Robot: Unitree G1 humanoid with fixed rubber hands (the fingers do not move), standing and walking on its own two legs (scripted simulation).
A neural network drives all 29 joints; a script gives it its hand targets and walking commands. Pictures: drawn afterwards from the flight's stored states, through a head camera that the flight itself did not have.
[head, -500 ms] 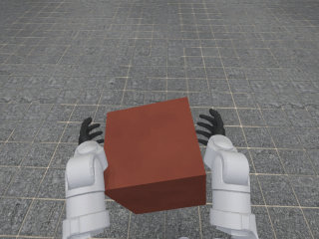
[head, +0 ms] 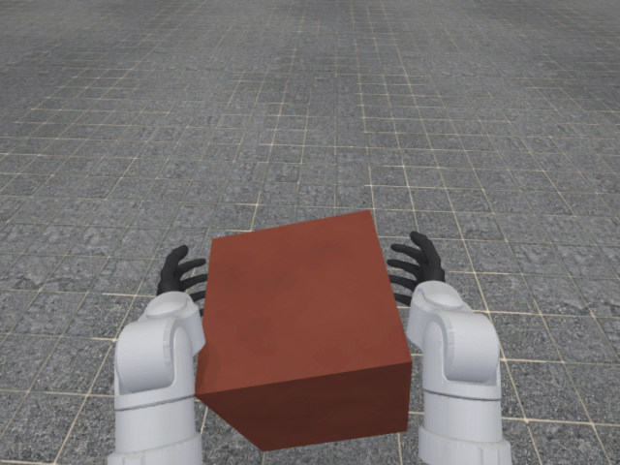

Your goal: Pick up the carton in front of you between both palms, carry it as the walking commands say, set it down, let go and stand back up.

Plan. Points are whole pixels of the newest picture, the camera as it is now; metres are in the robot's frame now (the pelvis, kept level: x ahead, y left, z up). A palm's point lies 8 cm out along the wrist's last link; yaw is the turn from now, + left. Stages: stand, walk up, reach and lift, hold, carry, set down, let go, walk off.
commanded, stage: carry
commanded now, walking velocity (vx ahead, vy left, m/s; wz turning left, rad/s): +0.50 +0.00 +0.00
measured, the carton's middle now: (312, 338) +0.31 -0.02 +0.02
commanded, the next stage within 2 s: none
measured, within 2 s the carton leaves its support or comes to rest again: neither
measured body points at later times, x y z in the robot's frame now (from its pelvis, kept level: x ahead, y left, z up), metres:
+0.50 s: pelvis +0.31 -0.05 +0.02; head +0.29 -0.07 +0.46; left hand +0.56 +0.11 +0.11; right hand +0.58 -0.19 +0.10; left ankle +0.19 +0.05 -0.65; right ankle +0.35 -0.15 -0.72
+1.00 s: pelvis +0.62 +0.01 +0.02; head +0.61 +0.01 +0.47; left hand +0.87 +0.16 +0.08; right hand +0.86 -0.14 +0.09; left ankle +0.65 +0.08 -0.72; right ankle +0.58 -0.15 -0.65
